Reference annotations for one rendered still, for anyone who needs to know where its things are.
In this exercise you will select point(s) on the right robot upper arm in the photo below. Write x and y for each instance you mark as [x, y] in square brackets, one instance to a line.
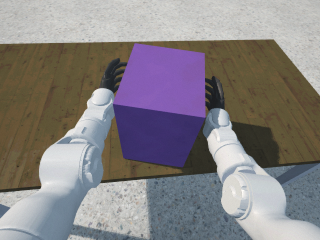
[258, 204]

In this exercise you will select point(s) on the carton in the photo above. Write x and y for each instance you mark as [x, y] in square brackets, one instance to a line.
[160, 105]

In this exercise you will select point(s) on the robot right forearm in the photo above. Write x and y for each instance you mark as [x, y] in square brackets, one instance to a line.
[227, 152]

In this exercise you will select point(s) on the table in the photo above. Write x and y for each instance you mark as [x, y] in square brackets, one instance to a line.
[45, 87]

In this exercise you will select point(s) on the robot left forearm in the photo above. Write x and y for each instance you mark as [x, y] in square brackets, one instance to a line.
[94, 125]

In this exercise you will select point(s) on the left robot upper arm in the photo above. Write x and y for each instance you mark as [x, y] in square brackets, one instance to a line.
[67, 173]

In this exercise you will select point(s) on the robot left hand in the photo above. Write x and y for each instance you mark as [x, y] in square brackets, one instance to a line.
[109, 79]

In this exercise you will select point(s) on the robot right hand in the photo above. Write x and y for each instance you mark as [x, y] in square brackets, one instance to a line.
[216, 98]

